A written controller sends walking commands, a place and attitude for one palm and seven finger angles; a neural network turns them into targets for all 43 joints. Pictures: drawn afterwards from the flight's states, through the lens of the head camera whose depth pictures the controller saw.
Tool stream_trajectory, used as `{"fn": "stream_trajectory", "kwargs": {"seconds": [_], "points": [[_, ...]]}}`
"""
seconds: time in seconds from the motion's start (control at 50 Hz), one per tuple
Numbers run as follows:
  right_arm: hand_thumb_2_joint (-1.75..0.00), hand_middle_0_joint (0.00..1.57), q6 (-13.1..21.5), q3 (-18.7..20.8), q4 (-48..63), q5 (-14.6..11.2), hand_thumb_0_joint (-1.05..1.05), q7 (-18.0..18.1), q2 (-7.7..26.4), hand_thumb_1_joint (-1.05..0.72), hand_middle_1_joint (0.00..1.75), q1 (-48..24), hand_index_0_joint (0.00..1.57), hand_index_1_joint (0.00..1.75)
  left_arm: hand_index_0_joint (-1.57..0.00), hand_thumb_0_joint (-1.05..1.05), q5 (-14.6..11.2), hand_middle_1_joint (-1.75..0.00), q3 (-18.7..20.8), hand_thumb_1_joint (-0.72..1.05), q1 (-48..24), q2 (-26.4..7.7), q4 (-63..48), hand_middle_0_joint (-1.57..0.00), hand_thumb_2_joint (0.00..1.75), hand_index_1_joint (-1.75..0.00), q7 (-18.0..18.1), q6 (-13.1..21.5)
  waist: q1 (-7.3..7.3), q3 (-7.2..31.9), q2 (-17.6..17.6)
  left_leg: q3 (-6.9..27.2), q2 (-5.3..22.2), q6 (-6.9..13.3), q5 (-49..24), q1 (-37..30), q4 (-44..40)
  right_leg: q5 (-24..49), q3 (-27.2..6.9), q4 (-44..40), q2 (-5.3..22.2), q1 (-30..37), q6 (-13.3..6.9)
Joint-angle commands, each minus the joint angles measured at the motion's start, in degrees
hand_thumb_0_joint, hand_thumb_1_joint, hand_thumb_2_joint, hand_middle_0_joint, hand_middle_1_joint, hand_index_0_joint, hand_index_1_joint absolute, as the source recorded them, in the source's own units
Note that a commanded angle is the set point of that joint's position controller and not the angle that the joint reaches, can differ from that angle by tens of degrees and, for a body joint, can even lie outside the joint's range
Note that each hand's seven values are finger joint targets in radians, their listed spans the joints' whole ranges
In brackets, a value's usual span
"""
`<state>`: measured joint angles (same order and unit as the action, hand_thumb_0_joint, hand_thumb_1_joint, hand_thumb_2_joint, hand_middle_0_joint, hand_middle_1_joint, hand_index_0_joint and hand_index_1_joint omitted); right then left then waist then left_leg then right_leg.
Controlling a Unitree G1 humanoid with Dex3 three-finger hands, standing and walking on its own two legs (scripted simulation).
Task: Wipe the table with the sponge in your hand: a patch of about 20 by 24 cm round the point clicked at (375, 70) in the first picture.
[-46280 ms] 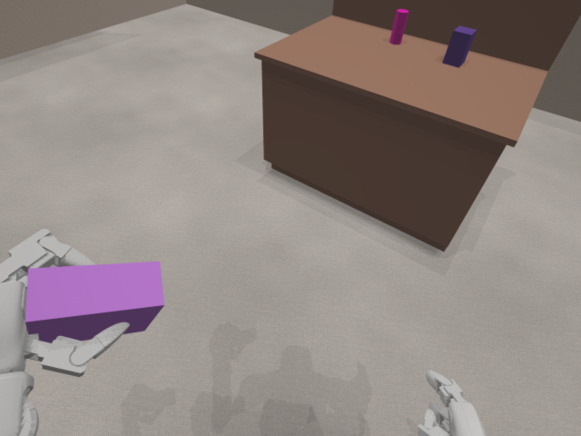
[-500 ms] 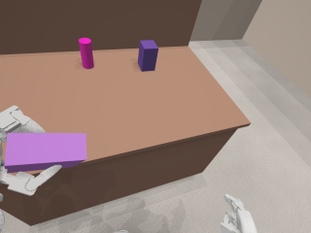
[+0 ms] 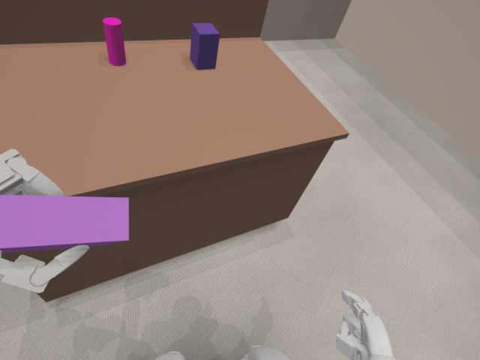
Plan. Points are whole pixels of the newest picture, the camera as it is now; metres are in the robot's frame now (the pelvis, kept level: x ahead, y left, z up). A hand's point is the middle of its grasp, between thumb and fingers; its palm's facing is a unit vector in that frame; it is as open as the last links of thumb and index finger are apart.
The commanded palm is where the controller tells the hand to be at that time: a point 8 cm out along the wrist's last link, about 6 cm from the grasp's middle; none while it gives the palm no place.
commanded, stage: stop stepping back and stand still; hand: left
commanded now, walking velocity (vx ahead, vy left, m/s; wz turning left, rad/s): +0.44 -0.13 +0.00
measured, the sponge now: (81, 225) +0.24 +0.22 +0.14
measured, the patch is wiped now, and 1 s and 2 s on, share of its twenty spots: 1.00 1.00 1.00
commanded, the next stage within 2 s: stand and wait in 1.44 s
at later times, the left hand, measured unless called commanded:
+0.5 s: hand out of the picture +0.02 +0.26 +0.17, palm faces +0.40 -0.88 -0.25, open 9.3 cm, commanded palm -0.03 +0.30 +0.20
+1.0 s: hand out of the picture -0.08 +0.23 +0.17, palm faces +0.37 -0.86 -0.35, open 9.3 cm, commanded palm -0.13 +0.28 +0.20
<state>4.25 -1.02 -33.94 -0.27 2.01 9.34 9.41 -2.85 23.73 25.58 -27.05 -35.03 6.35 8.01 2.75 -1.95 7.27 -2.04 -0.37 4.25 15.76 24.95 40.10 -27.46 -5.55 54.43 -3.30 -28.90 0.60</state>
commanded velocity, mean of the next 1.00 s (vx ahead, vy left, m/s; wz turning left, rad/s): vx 0.31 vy -0.01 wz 0.00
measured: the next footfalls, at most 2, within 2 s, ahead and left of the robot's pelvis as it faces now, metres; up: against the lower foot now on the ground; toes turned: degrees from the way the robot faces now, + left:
right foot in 0.26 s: -0.04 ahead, -0.10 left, +0.00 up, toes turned +0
left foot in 0.48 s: -0.14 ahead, +0.13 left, +0.00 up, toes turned +5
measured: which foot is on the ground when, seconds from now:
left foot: down 0.00-0.26, up 0.28-0.46, down 0.48-0.80, up 0.82-0.98, down 1.00-1.00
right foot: up 0.00-0.24, down 0.26-0.48, up 0.50-0.78, down 0.80-1.00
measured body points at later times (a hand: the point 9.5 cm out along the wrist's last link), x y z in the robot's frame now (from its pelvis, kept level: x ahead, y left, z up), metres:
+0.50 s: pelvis -0.17 +0.01 -0.02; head -0.22 +0.06 +0.42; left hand -0.01 +0.30 +0.18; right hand +0.02 -0.22 -0.05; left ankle -0.18 +0.12 -0.73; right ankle -0.08 -0.10 -0.71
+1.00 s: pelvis -0.28 -0.01 -0.02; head -0.30 +0.03 +0.43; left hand -0.11 +0.28 +0.19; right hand -0.12 -0.25 -0.08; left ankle -0.28 +0.09 -0.72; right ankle -0.21 -0.13 -0.72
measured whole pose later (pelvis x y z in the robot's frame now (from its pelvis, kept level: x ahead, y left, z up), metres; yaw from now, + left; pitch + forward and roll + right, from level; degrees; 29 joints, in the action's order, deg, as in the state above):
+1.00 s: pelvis -0.28 -0.01 -0.02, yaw +3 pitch +0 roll -3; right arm 4.8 -0.4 -35.7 -2.5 2.2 13.2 15.0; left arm -2.5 19.5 26.7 -23.4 -33.8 4.6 7.8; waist 2.0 4.5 1.1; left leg -0.5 3.3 3.8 24.7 25.3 53.0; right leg -17.9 6.0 44.4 0.1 -27.1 -1.3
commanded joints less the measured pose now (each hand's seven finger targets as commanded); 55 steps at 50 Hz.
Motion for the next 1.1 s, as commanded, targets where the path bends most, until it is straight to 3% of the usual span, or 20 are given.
{"fn": "stream_trajectory", "kwargs": {"seconds": [0.0, 0.06, 0.2, 0.24, 0.28, 0.34, 0.42, 0.44, 0.46, 0.52, 0.56, 0.7, 0.74, 0.78, 0.8, 0.88, 0.96, 0.98, 1.04, 1.08], "points": [[-0.9, 0.2, 5.9, 4.3, 8.5, -1.7, 0.0, -1.1, 10.4, -0.9, 0.3, -0.9, 0.2, 0.3, -1.2, 0.0, -0.7, -1.6, 4.8, 0.1, 2.4, -7.9, -24.0, -1.2, 1.3, -1.6, 1.7, 3.2, -1.38, 13.5, -19.0, 20.0, 13.2, -0.3, 3.9, -12.8, -22.3, 4.5, 2.4, 5.6, 1.5, -2.4, 0.5], [-0.9, 0.2, 5.2, 2.8, 7.1, -1.6, 0.0, -0.3, 10.1, -0.9, 0.3, -3.0, 0.2, 0.3, -1.2, 0.0, 0.3, -1.6, 3.7, 0.1, 3.1, -6.9, -17.1, -1.2, 1.3, -1.6, 2.4, 1.0, -1.75, 7.4, -21.0, 19.3, 11.1, -2.2, 29.9, -2.0, -30.4, 6.4, 7.0, 1.3, -0.5, 2.8, -0.1], [-0.9, 0.2, 4.0, 2.0, 6.5, -0.6, 0.0, 1.2, 9.6, -0.9, 0.3, -2.4, 0.2, 0.3, -1.2, 0.0, 0.4, -1.6, -0.2, 0.1, -3.3, -4.3, -5.8, -1.2, 1.3, -1.6, -0.1, -0.6, -3.62, 9.6, -12.6, 4.6, 2.7, -6.8, 18.1, -1.9, -12.7, 10.6, 12.3, -36.4, -1.8, 23.3, -4.7], [-0.9, 0.2, 2.9, 3.1, 6.7, -1.4, 0.0, 1.2, 10.4, -0.9, 0.3, -3.5, 0.2, 0.3, -1.2, 0.0, 0.6, -1.6, -1.0, 0.1, -9.8, -4.7, -7.2, -1.2, 1.3, -1.6, -1.0, 0.5, -2.56, 7.8, 7.5, -0.1, -3.0, -4.2, 11.1, -0.5, 37.5, 24.9, -2.6, -43.4, 17.0, 8.3, -13.7], [-0.9, 0.2, 3.1, 3.8, 6.8, -2.8, 0.0, 0.3, 10.7, -0.9, 0.3, -2.3, 0.2, 0.3, -1.2, 0.0, -0.1, -1.6, -1.2, 0.1, -14.1, -4.0, -2.0, -1.2, 1.3, -1.6, -2.4, 0.8, -0.59, 4.1, 13.6, 9.6, 1.5, -3.8, 3.7, 6.4, 52.2, 11.9, -8.8, -42.5, 20.6, -4.2, -13.5], [-0.9, 0.2, 1.1, 2.7, 7.3, -2.3, 0.0, -0.2, 9.9, -0.9, 0.3, -3.5, 0.2, 0.3, -1.2, 0.0, 0.7, -1.6, -2.2, 0.1, -17.1, -5.4, -6.3, -1.2, 1.3, -1.6, -1.8, 1.8, 0.31, 1.3, -11.7, 6.0, 6.0, -1.7, 4.8, 1.0, 39.5, 2.3, -4.6, -38.4, 20.6, -16.3, -12.0], [-0.9, 0.2, 4.3, 1.4, 8.2, -2.7, 0.0, 1.8, 8.9, -0.9, 0.3, -1.7, 0.2, 0.3, -1.2, 0.0, -0.5, -1.6, 1.3, 0.1, -11.8, -7.0, -13.2, -1.2, 1.3, -1.6, 0.4, 1.7, -1.38, 10.1, -9.7, 0.4, 3.0, 0.5, 12.1, -11.3, -0.5, -2.4, 2.8, -23.7, 11.8, -9.6, -7.5], [-0.9, 0.2, 4.9, 1.7, 9.0, -2.2, 0.0, 2.4, 9.9, -0.9, 0.3, -1.3, 0.2, 0.3, -1.2, 0.0, -0.6, -1.6, 2.3, 0.1, -12.0, -7.2, -14.4, -1.2, 1.3, -1.6, 0.8, 2.0, -1.0, 11.2, -18.5, 4.0, 4.5, 1.3, 15.0, -13.3, -12.2, -2.9, 5.6, -10.8, 7.1, -8.2, -5.7], [-0.9, 0.2, 5.5, 2.3, 9.8, -1.9, 0.0, 2.4, 11.1, -0.9, 0.3, -1.2, 0.2, 0.3, -1.2, 0.0, -0.5, -1.6, 3.4, 0.1, -12.2, -7.3, -15.2, -1.2, 1.3, -1.6, 1.3, 2.3, -1.31, 10.6, -33.0, 20.8, 14.8, 5.3, 19.8, -13.5, -23.4, -4.4, 11.3, 10.1, -0.6, -13.9, -1.6], [-0.9, 0.2, 7.1, 1.7, 8.1, -2.0, 0.0, -0.1, 7.4, -0.9, 0.3, -2.1, 0.2, 0.3, -1.2, 0.0, 0.4, -1.6, 4.8, 0.1, -14.7, -10.0, -14.6, -1.2, 1.3, -1.6, 0.8, 3.6, 0.0, 2.7, -25.7, 33.5, 20.3, 9.4, 15.5, -1.5, -25.1, 3.4, -2.0, 30.0, 5.4, -21.5, -0.8], [-0.9, 0.2, 7.4, 1.9, 5.0, -2.8, 0.0, -0.7, 8.6, -0.9, 0.3, -0.7, 0.2, 0.3, -1.2, 0.0, 0.1, -1.6, 3.1, 0.1, -9.7, -5.9, -4.7, -1.2, 1.3, -1.6, 0.6, 3.2, -0.93, -0.5, -14.5, 25.2, 18.5, 8.1, 21.3, 2.7, -24.1, 9.9, 0.3, 24.8, 6.7, -17.8, -0.6], [-0.9, 0.2, 7.1, 1.6, 7.0, -2.0, 0.0, 0.2, 9.7, -0.9, 0.3, -1.5, 0.2, 0.3, -1.2, 0.0, -0.1, -1.6, 0.1, 0.1, -8.4, -2.8, -2.2, -1.2, 1.3, -1.6, 0.1, 2.6, -1.7, 6.7, -21.0, 9.9, 10.1, 2.6, 18.6, 3.6, -15.6, 6.0, 14.2, -13.4, 1.2, 12.3, -1.0], [-0.9, 0.2, 6.2, 1.7, 7.8, -1.7, 0.0, 0.3, 9.7, -0.9, 0.3, -2.6, 0.2, 0.3, -1.2, 0.0, 0.1, -1.6, 0.9, 0.1, -7.2, -3.8, -1.6, -1.2, 1.3, -1.6, -0.1, 2.3, -3.86, 8.0, -12.2, 5.6, 6.3, 1.0, 20.1, 9.0, -0.3, 10.1, 14.7, -24.3, 0.8, 22.7, -2.5], [-0.9, 0.2, 5.2, 2.8, 8.5, -2.3, 0.0, 0.2, 8.9, -0.9, 0.3, -2.8, 0.2, 0.3, -1.2, 0.0, 0.3, -1.6, 2.3, 0.1, -9.9, -6.2, -3.6, -1.2, 1.3, -1.6, -0.6, 3.4, -3.36, 8.6, 11.2, -0.4, -1.6, -1.8, 13.1, 16.8, 39.0, 20.4, -6.8, -36.5, 17.3, 21.7, -10.7], [-0.9, 0.2, 5.5, 3.5, 7.3, -2.7, 0.0, -0.3, 9.1, -0.9, 0.3, -1.1, 0.2, 0.3, -1.2, 0.0, -0.1, -1.6, 2.1, 0.1, -10.8, -5.7, -4.3, -1.2, 1.3, -1.6, -0.6, 4.1, -1.98, 10.8, 12.5, 4.5, -0.2, -3.0, 9.4, 14.3, 46.2, 18.1, -13.8, -38.0, 21.4, 14.2, -12.9], [-0.9, 0.2, 2.9, 2.7, 6.7, -2.6, 0.0, -0.9, 8.6, -0.9, 0.3, -3.4, 0.2, 0.3, -1.2, 0.0, -0.4, -1.6, 3.7, 0.1, -10.5, -7.8, -10.6, -1.2, 1.3, -1.6, -0.9, 4.3, -0.27, 4.0, -8.4, 6.4, 7.0, -0.5, 5.3, 0.2, 33.1, 0.3, -4.6, -35.1, 21.1, -12.0, -11.3], [-0.9, 0.2, 4.8, 2.9, 8.2, -2.2, 0.0, 1.9, 9.6, -0.9, 0.3, -2.3, 0.2, 0.3, -1.2, 0.0, -1.0, -1.6, 5.6, 0.1, -6.7, -7.3, -12.7, -1.2, 1.3, -1.6, 1.5, 3.6, -1.08, 10.0, -18.5, 1.3, 3.1, 0.9, 9.6, -14.0, -9.7, -2.6, 5.3, -13.5, 9.9, -6.4, -6.3], [-0.9, 0.2, 5.4, 3.6, 9.2, -1.7, 0.0, 2.2, 11.2, -0.9, 0.3, -2.2, 0.2, 0.3, -1.2, 0.0, -1.1, -1.6, 6.4, 0.1, -6.9, -7.3, -13.8, -1.2, 1.3, -1.6, 2.1, 3.9, -1.84, 11.3, -32.3, 15.4, 10.6, 4.3, 15.2, -15.0, -19.8, -4.5, 10.4, 3.8, 2.6, -8.8, -3.1], [-0.9, 0.2, 6.9, 3.1, 6.7, -2.1, 0.0, 0.6, 8.5, -0.9, 0.3, -0.1, 0.2, 0.3, -1.2, 0.0, 0.3, -1.6, 5.5, 0.1, -7.5, -7.4, -10.0, -1.2, 1.3, -1.6, 2.2, 4.1, 0.04, 5.8, -21.3, 28.6, 17.3, 10.3, -0.1, -10.7, -20.3, 0.4, 2.3, 21.4, 4.6, -17.4, -0.8], [-0.9, 0.2, 6.9, 3.0, 4.9, -2.8, 0.0, 0.0, 9.2, -0.9, 0.3, 0.1, 0.2, 0.3, -1.2, 0.0, -0.4, -1.6, 3.3, 0.1, -4.8, -4.4, -3.9, -1.2, 1.3, -1.6, 1.6, 3.6, -0.72, 1.6, -12.6, 23.9, 17.3, 9.0, 7.7, -5.4, -21.0, 4.7, 2.1, 13.0, 7.0, -13.1, -0.8]]}}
